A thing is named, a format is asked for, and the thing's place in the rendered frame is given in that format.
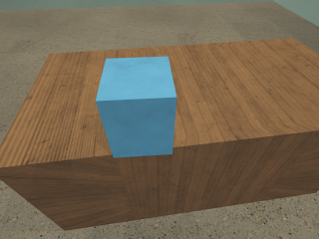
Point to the pedestal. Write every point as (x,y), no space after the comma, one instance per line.
(246,129)

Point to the carton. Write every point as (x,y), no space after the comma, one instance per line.
(136,101)

